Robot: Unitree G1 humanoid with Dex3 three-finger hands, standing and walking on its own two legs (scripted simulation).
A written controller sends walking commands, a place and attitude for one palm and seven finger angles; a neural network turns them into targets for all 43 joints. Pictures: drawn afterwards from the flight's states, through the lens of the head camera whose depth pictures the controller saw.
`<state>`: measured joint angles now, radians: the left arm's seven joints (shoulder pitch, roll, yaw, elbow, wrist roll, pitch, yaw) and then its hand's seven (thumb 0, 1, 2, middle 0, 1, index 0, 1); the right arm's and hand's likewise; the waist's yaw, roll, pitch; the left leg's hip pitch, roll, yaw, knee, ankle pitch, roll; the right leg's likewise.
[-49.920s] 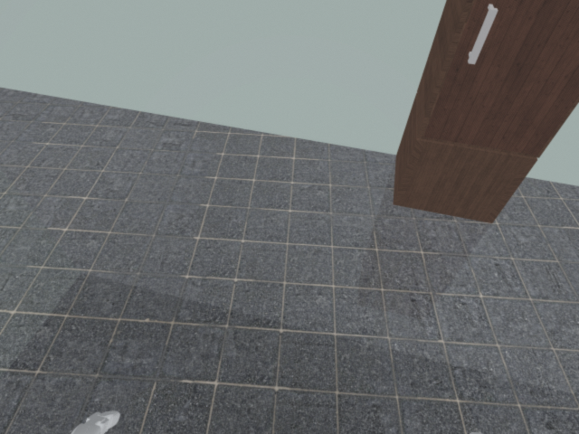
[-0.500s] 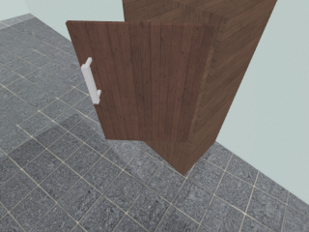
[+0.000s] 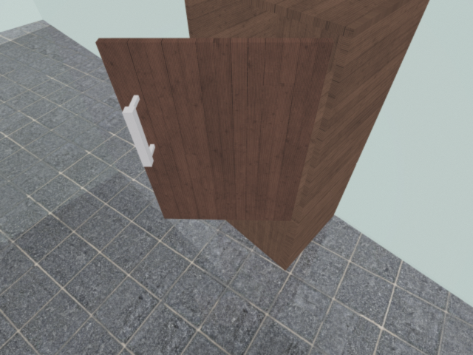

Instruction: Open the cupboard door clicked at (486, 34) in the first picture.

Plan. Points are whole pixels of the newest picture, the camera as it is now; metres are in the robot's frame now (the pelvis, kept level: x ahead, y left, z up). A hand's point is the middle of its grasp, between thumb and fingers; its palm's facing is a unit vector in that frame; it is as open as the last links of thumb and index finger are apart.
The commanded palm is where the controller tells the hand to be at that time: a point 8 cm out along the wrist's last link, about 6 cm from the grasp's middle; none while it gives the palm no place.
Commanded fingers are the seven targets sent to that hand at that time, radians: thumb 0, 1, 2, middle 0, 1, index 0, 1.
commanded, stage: come to a stop and stand still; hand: left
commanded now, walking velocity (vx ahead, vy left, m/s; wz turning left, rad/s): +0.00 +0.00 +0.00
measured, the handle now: (141, 132) +0.54 +0.25 +0.06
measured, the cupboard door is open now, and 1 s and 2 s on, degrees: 42 42 42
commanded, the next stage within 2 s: look again from close up in 0.66 s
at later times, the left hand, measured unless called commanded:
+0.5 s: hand out of the picture +0.05 +0.17 -0.17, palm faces +0.01 -0.98 -0.22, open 7.4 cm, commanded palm none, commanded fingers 0.00 0.90 0.90 -0.20 -0.30 -0.20 -0.30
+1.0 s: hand out of the picture +0.04 +0.16 -0.17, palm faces +0.01 -0.98 -0.22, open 7.4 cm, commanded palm none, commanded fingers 0.00 0.90 0.90 -0.20 -0.30 -0.20 -0.30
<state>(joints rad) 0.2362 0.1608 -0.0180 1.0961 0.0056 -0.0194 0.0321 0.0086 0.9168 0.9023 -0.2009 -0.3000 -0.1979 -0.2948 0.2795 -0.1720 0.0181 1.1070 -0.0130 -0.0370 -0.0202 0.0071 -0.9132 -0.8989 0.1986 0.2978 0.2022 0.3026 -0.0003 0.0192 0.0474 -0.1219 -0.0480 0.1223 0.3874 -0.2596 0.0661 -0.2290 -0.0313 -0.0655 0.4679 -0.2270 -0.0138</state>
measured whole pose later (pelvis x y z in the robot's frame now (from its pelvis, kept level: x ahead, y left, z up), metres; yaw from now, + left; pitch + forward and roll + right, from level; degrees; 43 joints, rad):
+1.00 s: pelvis +0.01 -0.03 +0.00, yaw +0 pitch -1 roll +1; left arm 0.21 0.19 -0.02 1.12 0.01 -0.02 0.03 0.01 0.91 0.90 -0.20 -0.30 -0.20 -0.29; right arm 0.22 -0.18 0.01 1.16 -0.01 -0.03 -0.02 0.01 -0.91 -0.90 0.20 0.30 0.20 0.30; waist 0.01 -0.01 0.05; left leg -0.08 -0.01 0.10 0.34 -0.25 0.02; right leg -0.17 0.01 -0.09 0.40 -0.22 -0.05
